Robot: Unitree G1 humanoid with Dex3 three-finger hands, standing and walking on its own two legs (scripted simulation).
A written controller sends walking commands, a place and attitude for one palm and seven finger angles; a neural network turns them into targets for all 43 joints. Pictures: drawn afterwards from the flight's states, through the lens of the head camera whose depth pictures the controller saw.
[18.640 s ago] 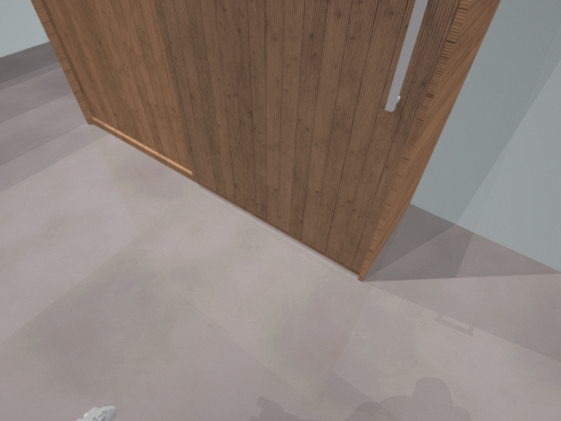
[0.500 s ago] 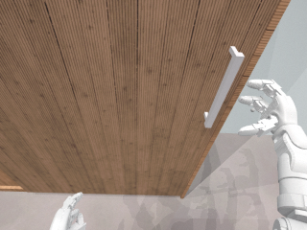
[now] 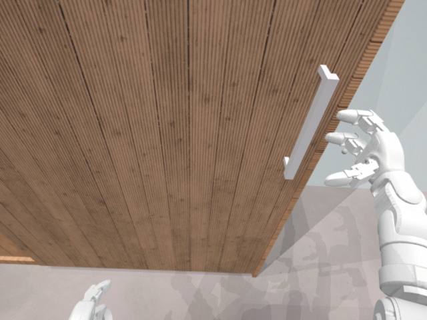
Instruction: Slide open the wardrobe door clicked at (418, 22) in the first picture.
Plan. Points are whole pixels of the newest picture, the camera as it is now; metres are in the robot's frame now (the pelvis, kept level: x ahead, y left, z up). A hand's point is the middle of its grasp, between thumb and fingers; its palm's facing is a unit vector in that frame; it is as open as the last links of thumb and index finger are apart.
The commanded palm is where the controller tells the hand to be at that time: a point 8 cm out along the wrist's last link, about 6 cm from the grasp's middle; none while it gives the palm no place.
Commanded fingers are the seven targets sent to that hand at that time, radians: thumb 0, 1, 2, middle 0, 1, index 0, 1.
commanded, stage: move the hooked fingers beside the handle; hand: right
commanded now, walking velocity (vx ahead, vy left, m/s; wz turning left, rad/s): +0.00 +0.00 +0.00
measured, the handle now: (303, 129) +0.45 -0.13 +0.16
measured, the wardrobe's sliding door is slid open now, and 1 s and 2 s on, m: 0.00 0.00 0.00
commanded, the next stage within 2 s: none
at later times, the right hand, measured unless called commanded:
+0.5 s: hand (340, 158) +0.37 -0.19 +0.16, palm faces +0.00 +1.00 -0.02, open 14.0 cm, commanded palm +0.35 -0.24 +0.17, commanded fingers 0.00 0.50 -0.30 0.30 1.20 0.30 1.20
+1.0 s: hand (347, 146) +0.39 -0.19 +0.18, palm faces +0.01 +1.00 -0.02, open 14.0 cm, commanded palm +0.36 -0.24 +0.16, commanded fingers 0.00 0.50 -0.30 0.30 1.20 0.30 1.20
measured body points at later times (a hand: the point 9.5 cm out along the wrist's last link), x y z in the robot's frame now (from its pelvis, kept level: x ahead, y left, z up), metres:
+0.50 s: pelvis +0.00 +0.00 +0.00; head +0.00 +0.03 +0.45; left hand +0.15 +0.25 -0.10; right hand +0.37 -0.24 +0.16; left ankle +0.01 +0.12 -0.74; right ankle -0.04 -0.11 -0.74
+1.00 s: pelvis -0.01 +0.01 +0.00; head -0.01 +0.02 +0.45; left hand +0.13 +0.25 -0.10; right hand +0.38 -0.25 +0.18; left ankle +0.01 +0.12 -0.74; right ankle -0.04 -0.11 -0.74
